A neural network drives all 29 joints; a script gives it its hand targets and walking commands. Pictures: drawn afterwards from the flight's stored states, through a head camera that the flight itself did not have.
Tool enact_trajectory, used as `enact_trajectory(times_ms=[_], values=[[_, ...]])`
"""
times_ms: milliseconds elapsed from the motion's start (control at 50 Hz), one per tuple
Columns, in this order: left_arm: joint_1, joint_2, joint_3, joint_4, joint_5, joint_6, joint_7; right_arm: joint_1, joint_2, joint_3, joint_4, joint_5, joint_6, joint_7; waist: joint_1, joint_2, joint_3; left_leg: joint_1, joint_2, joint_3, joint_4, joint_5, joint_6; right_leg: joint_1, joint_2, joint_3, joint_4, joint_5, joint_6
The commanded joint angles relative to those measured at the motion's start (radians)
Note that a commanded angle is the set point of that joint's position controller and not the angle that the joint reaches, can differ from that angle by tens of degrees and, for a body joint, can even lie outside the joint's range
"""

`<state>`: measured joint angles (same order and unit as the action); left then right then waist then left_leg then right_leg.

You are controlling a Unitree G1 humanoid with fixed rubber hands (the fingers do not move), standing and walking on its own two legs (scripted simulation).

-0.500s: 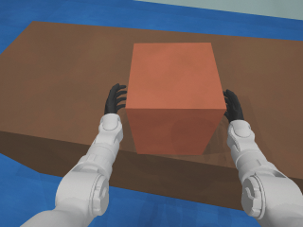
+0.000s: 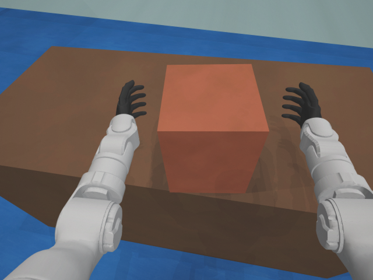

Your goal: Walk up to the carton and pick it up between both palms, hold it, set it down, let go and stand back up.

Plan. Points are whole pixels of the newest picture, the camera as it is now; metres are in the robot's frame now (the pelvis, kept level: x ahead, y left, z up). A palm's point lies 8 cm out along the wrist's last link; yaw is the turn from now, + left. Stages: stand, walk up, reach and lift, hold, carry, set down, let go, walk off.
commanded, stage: set down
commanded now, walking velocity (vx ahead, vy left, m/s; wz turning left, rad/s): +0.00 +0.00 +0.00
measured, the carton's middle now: (207, 132) +0.45 -0.03 +0.04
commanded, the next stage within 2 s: none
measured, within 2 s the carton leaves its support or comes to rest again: neither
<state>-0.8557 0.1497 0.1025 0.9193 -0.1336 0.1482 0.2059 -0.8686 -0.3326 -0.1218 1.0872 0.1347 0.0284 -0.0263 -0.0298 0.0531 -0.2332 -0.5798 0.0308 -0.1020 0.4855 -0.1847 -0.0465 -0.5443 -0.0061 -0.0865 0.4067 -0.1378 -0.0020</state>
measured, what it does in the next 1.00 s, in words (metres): stands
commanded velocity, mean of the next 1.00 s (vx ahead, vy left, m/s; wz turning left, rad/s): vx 0.00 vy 0.00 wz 0.00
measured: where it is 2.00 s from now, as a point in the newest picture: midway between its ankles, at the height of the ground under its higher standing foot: outside the picture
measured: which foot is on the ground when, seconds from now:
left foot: down 0.00-1.00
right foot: down 0.00-1.00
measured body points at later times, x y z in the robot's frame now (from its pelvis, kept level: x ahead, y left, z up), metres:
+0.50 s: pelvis -0.01 +0.00 +0.00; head +0.02 +0.00 +0.45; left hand +0.45 +0.16 +0.16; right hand +0.43 -0.26 +0.15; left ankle +0.02 +0.14 -0.73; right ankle +0.02 -0.12 -0.73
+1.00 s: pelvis -0.05 +0.00 +0.00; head -0.01 +0.01 +0.45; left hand +0.36 +0.18 +0.09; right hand +0.34 -0.26 +0.08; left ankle +0.02 +0.14 -0.73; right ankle +0.02 -0.12 -0.74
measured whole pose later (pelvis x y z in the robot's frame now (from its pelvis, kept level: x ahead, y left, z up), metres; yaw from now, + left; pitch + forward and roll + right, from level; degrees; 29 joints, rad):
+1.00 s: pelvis -0.05 +0.00 +0.00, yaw +0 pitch +12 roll -1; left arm -0.57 0.19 0.10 0.48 -0.14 0.40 0.14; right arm -0.58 -0.38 -0.07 0.73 0.20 0.20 0.01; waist -0.03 0.02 -0.15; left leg -0.58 0.03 -0.10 0.49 -0.12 -0.05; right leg -0.54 -0.01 -0.09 0.41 -0.07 -0.01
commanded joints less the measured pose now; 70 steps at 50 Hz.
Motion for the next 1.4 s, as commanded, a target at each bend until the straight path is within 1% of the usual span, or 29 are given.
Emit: enact_trajectory(times_ms=[0, 20, 80, 140, 200, 220, 260, 280, 300, 480, 540, 640, 660, 680, 700, 740, 760, 840, 880, 900, 920, 940, 960, 980, 1000, 1040, 1120, 1220, 1380], values=[[-0.725, 0.224, -0.100, -0.261, -0.139, 0.025, -0.007, -0.762, -0.247, -0.018, -0.371, 0.149, 0.020, -0.002, -0.069, -0.123, -0.709, 0.380, -0.051, 0.114, 0.005, 0.251, -0.012, 0.225, 0.084, 0.048, 0.038, 0.388, 0.044], [-0.755, 0.266, -0.062, -0.397, -0.131, 0.040, 0.003, -0.770, -0.291, -0.027, -0.464, 0.158, 0.023, -0.005, -0.048, -0.094, -0.808, 0.425, -0.055, 0.124, 0.003, 0.330, -0.026, 0.273, 0.091, 0.046, 0.043, 0.464, 0.045], [-0.721, 0.247, -0.064, -0.362, -0.127, 0.099, -0.001, -0.753, -0.282, -0.026, -0.420, 0.164, 0.060, -0.009, -0.050, -0.108, -0.740, 0.411, -0.052, 0.123, 0.009, 0.329, -0.027, 0.263, 0.093, 0.046, 0.042, 0.460, 0.050], [-0.748, 0.270, -0.050, -0.473, -0.133, 0.152, 0.007, -0.767, -0.327, -0.064, -0.494, 0.164, 0.091, -0.007, -0.057, -0.085, -0.787, 0.444, -0.054, 0.127, 0.004, 0.365, -0.033, 0.270, 0.100, 0.034, 0.038, 0.475, 0.054], [-0.757, 0.281, -0.035, -0.456, -0.131, 0.186, 0.006, -0.765, -0.309, -0.046, -0.488, 0.163, 0.122, -0.013, -0.047, -0.098, -0.753, 0.413, -0.060, 0.134, 0.000, 0.346, -0.030, 0.283, 0.099, 0.035, 0.043, 0.461, 0.057], [-0.772, 0.294, -0.027, -0.524, -0.135, 0.201, 0.009, -0.772, -0.319, -0.050, -0.541, 0.169, 0.127, -0.012, -0.043, -0.097, -0.805, 0.439, -0.062, 0.136, 0.003, 0.370, -0.032, 0.298, 0.099, 0.036, 0.044, 0.502, 0.060], [-0.752, 0.286, -0.024, -0.501, -0.141, 0.229, 0.007, -0.763, -0.309, -0.038, -0.510, 0.175, 0.152, -0.011, -0.042, -0.120, -0.749, 0.407, -0.062, 0.134, 0.000, 0.368, -0.026, 0.301, 0.098, 0.038, 0.049, 0.499, 0.063], [-0.770, 0.304, -0.007, -0.532, -0.137, 0.232, 0.007, -0.774, -0.316, -0.030, -0.558, 0.183, 0.157, -0.012, -0.022, -0.118, -0.777, 0.423, -0.064, 0.138, -0.005, 0.367, -0.027, 0.316, 0.099, 0.037, 0.045, 0.493, 0.064], [-0.750, 0.293, -0.015, -0.544, -0.140, 0.246, 0.009, -0.757, -0.318, -0.042, -0.550, 0.183, 0.164, -0.010, -0.036, -0.123, -0.781, 0.421, -0.065, 0.138, -0.008, 0.360, -0.024, 0.315, 0.098, 0.034, 0.043, 0.497, 0.064], [-0.653, 0.286, 0.022, -0.530, -0.101, 0.284, -0.030, -0.648, -0.289, 0.026, -0.543, 0.202, 0.194, -0.007, -0.008, -0.145, -0.717, 0.397, -0.068, 0.146, -0.047, 0.345, -0.008, 0.415, 0.087, 0.054, 0.043, 0.506, 0.070], [-0.479, 0.229, 0.018, -0.555, -0.069, 0.286, -0.047, -0.489, -0.282, 0.020, -0.534, 0.208, 0.176, -0.007, -0.015, -0.108, -0.670, 0.454, -0.063, 0.139, -0.046, 0.399, -0.019, 0.428, 0.093, 0.053, 0.039, 0.526, 0.065], [-0.365, 0.209, 0.015, -0.653, -0.032, 0.288, -0.065, -0.328, -0.271, 0.010, -0.509, 0.217, 0.147, 0.001, -0.005, -0.032, -0.636, 0.510, -0.056, 0.148, -0.051, 0.433, -0.041, 0.406, 0.099, 0.038, 0.015, 0.476, 0.057], [-0.271, 0.191, 0.006, -0.644, -0.025, 0.292, -0.074, -0.246, -0.266, 0.018, -0.490, 0.218, 0.141, 0.008, -0.006, -0.051, -0.585, 0.513, -0.053, 0.141, -0.056, 0.431, -0.037, 0.406, 0.100, 0.040, 0.006, 0.456, 0.057], [-0.365, 0.231, 0.006, -0.682, -0.035, 0.292, -0.073, -0.338, -0.273, 0.002, -0.544, 0.213, 0.138, 0.011, 0.010, -0.034, -0.599, 0.477, -0.056, 0.151, -0.062, 0.386, -0.035, 0.376, 0.097, 0.041, 0.004, 0.412, 0.054], [-0.248, 0.198, 0.003, -0.661, -0.024, 0.284, -0.076, -0.229, -0.252, 0.025, -0.509, 0.216, 0.135, 0.018, 0.013, -0.046, -0.555, 0.493, -0.055, 0.149, -0.074, 0.377, -0.033, 0.380, 0.098, 0.042, -0.005, 0.380, 0.052], [-0.253, 0.224, -0.015, -0.712, -0.040, 0.275, -0.080, -0.240, -0.267, 0.010, -0.573, 0.215, 0.117, 0.026, 0.015, -0.042, -0.556, 0.479, -0.056, 0.150, -0.083, 0.334, -0.027, 0.361, 0.093, 0.042, -0.014, 0.322, 0.050], [-0.186, 0.196, -0.029, -0.682, -0.036, 0.272, -0.082, -0.183, -0.259, 0.011, -0.536, 0.214, 0.119, 0.034, 0.008, -0.054, -0.501, 0.470, -0.055, 0.148, -0.095, 0.281, -0.026, 0.350, 0.094, 0.043, -0.027, 0.271, 0.048], [-0.204, 0.244, -0.040, -0.713, -0.069, 0.217, -0.082, -0.209, -0.227, 0.001, -0.665, 0.192, 0.089, 0.044, 0.043, -0.076, -0.505, 0.400, -0.059, 0.157, -0.121, 0.125, 0.003, 0.336, 0.076, 0.060, -0.039, 0.117, 0.042], [-0.237, 0.258, -0.067, -0.750, -0.105, 0.182, -0.067, -0.243, -0.235, -0.024, -0.736, 0.184, 0.078, 0.052, 0.040, -0.078, -0.543, 0.370, -0.060, 0.158, -0.127, 0.035, 0.011, 0.306, 0.068, 0.061, -0.035, 0.029, 0.039], [-0.124, 0.232, -0.076, -0.777, -0.103, 0.157, -0.060, -0.122, -0.215, -0.026, -0.763, 0.174, 0.060, 0.057, 0.036, -0.093, -0.556, 0.382, -0.061, 0.154, -0.125, 0.044, 0.011, 0.329, 0.067, 0.057, -0.037, 0.046, 0.034], [-0.217, 0.272, -0.081, -0.795, -0.122, 0.136, -0.056, -0.204, -0.223, -0.049, -0.811, 0.165, 0.055, 0.055, 0.040, -0.084, -0.589, 0.358, -0.062, 0.156, -0.123, -0.003, 0.015, 0.309, 0.061, 0.066, -0.031, 0.009, 0.037], [-0.067, 0.223, -0.100, -0.776, -0.124, 0.112, -0.053, -0.058, -0.196, -0.029, -0.785, 0.168, 0.041, 0.061, 0.039, -0.109, -0.557, 0.363, -0.062, 0.153, -0.126, -0.006, 0.018, 0.322, 0.060, 0.061, -0.040, 0.002, 0.034], [-0.205, 0.275, -0.099, -0.794, -0.146, 0.088, -0.048, -0.174, -0.197, -0.057, -0.846, 0.151, 0.036, 0.060, 0.043, -0.099, -0.580, 0.321, -0.068, 0.163, -0.126, -0.052, 0.022, 0.288, 0.055, 0.066, -0.034, -0.047, 0.032], [-0.199, 0.267, -0.116, -0.782, -0.169, 0.078, -0.043, -0.159, -0.197, -0.068, -0.849, 0.138, 0.039, 0.061, 0.022, -0.119, -0.581, 0.303, -0.068, 0.163, -0.125, -0.095, 0.029, 0.272, 0.052, 0.063, -0.035, -0.091, 0.033], [-0.048, 0.237, -0.108, -0.788, -0.150, 0.044, -0.040, -0.026, -0.162, -0.039, -0.871, 0.137, 0.022, 0.065, 0.048, -0.127, -0.575, 0.326, -0.064, 0.157, -0.124, -0.066, 0.035, 0.301, 0.050, 0.067, -0.031, -0.073, 0.027], [-0.081, 0.221, -0.139, -0.770, -0.168, 0.013, -0.038, -0.046, -0.166, -0.053, -0.880, 0.120, 0.007, 0.066, 0.040, -0.124, -0.562, 0.324, -0.063, 0.161, -0.125, -0.103, 0.032, 0.269, 0.051, 0.065, -0.035, -0.134, 0.017], [0.053, 0.170, -0.156, -0.677, -0.140, -0.035, -0.050, 0.119, -0.132, -0.037, -0.795, 0.101, -0.014, 0.070, 0.025, -0.117, -0.471, 0.340, -0.055, 0.152, -0.136, -0.142, 0.028, 0.280, 0.043, 0.067, -0.048, -0.155, 0.009], [0.183, 0.138, -0.167, -0.667, -0.100, -0.083, -0.075, 0.256, -0.106, -0.030, -0.754, 0.094, -0.065, 0.057, 0.007, -0.079, -0.393, 0.396, -0.051, 0.147, -0.149, -0.143, 0.009, 0.304, 0.033, 0.073, -0.062, -0.138, 0.012], [0.498, 0.095, -0.215, -0.755, -0.078, -0.193, -0.100, 0.534, -0.066, 0.001, -0.794, 0.102, -0.203, 0.053, -0.004, -0.039, -0.340, 0.499, -0.051, 0.151, -0.116, 0.063, -0.020, 0.363, 0.037, 0.068, -0.068, 0.031, 0.008]])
